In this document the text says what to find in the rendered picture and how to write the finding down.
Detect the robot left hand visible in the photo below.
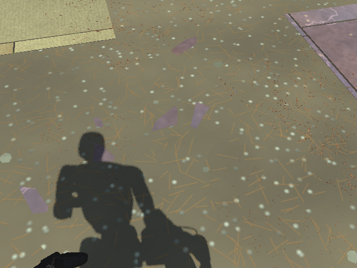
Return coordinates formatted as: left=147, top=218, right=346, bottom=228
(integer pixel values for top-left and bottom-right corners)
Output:
left=34, top=252, right=88, bottom=268

